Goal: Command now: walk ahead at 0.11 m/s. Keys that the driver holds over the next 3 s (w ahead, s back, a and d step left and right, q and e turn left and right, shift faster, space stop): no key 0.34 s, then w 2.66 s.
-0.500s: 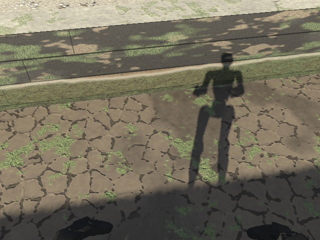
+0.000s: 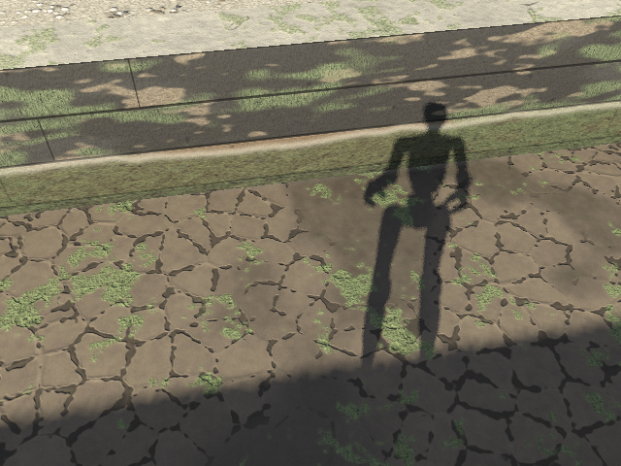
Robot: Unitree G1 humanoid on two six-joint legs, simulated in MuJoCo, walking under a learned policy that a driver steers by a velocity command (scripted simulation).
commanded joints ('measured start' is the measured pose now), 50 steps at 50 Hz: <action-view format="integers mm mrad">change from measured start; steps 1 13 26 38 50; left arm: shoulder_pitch -40 38 33 -43 -125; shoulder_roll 85 75 56 56 65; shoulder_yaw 32 54 35 6 -7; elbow -76 -13 -47 -132 -176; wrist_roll -4 -14 5 27 36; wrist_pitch -12 -10 -21 -32 -34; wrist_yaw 7 28 39 27 18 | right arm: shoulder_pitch -7 49 6 -83 -153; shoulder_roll -97 -89 -60 -66 -75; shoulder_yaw -35 -50 -22 5 14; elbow -61 14 -10 -85 -142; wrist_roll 4 17 -4 -29 -38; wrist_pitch -13 12 -3 -8 -17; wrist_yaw -5 -42 -60 -49 -33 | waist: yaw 1 1 -1 0 1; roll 11 0 7 6 5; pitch -63 -1 11 -38 -72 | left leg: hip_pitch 41 38 18 39 27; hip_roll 110 84 59 66 80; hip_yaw -105 -91 -74 -79 -91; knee -27 -55 -68 -7 16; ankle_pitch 279 197 79 212 212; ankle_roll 38 40 27 19 4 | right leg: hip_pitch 8 -34 -30 -11 7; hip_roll -86 -67 -40 -43 -64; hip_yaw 72 45 27 27 45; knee -15 -41 -60 -8 11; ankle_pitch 237 159 108 227 257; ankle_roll -54 -56 -47 -40 -43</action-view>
